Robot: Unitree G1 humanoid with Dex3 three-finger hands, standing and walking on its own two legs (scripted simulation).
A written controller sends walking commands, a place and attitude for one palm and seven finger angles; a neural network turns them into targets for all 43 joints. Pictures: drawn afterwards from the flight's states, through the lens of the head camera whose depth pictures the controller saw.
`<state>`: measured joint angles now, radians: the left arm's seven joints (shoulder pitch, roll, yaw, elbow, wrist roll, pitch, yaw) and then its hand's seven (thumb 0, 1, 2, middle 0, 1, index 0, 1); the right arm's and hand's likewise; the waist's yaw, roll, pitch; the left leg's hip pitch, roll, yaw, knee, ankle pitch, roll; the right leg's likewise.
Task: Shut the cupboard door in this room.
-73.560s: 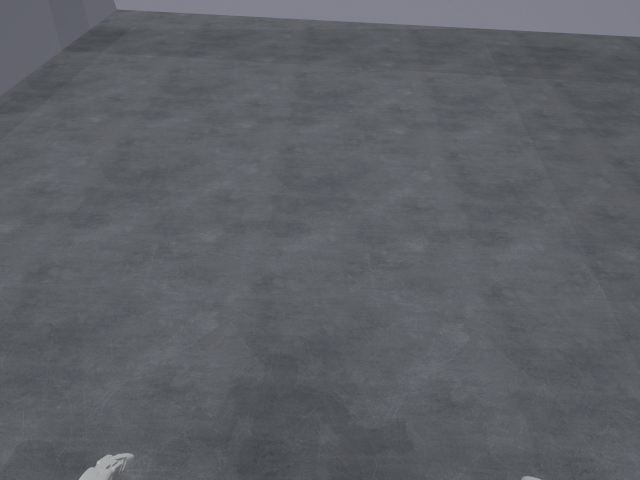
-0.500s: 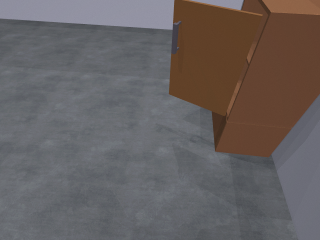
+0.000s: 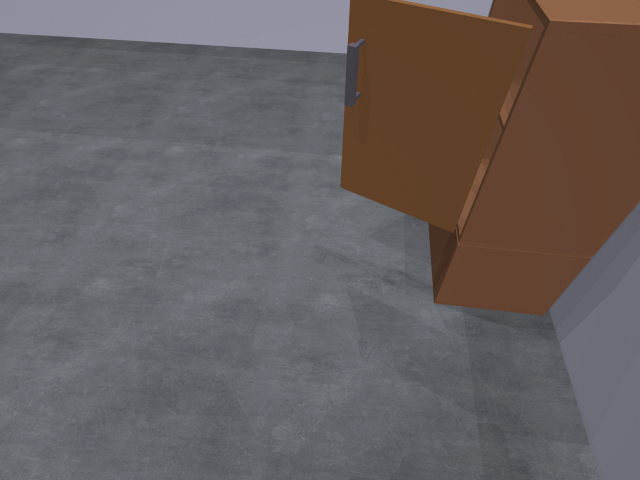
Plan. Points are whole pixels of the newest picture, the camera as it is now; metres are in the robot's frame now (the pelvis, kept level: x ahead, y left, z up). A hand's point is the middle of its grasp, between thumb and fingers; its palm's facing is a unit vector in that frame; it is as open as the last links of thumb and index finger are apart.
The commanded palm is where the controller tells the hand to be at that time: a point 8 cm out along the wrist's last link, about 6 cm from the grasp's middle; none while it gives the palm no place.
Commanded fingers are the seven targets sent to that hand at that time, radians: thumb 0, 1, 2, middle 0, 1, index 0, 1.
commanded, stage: look to check the result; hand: left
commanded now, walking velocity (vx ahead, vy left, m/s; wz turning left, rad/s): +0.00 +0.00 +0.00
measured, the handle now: (355, 73) +1.04 -0.03 +0.02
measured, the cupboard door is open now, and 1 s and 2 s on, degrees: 66 66 66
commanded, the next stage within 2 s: walk to a spot facing it in 0.16 s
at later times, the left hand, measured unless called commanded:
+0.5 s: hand out of the picture +0.05 +0.20 -0.17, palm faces +0.07 -0.96 -0.26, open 7.4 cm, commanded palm none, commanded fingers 0.00 0.90 0.90 -0.20 -0.30 -0.20 -0.30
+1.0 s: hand out of the picture +0.07 +0.27 -0.16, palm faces +0.33 -0.92 -0.23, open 7.4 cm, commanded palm none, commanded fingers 0.00 0.90 0.90 -0.20 -0.30 -0.20 -0.30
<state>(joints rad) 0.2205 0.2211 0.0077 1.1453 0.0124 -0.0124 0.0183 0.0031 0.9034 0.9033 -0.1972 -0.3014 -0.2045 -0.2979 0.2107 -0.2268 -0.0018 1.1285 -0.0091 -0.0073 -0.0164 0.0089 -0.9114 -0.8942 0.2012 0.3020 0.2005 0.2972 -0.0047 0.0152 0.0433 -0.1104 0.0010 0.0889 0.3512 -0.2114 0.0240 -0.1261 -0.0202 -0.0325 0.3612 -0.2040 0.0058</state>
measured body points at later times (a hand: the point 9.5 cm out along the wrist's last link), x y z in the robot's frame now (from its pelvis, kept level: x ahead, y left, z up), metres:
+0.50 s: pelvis +0.00 -0.01 -0.01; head +0.03 -0.01 +0.44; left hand +0.05 +0.25 -0.15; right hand +0.06 -0.26 -0.16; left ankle -0.01 +0.10 -0.75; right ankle +0.00 -0.12 -0.75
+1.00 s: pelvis +0.05 +0.05 +0.00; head +0.09 +0.06 +0.45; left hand +0.05 +0.32 -0.14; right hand +0.10 -0.19 -0.15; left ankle +0.00 +0.11 -0.75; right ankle +0.14 -0.09 -0.69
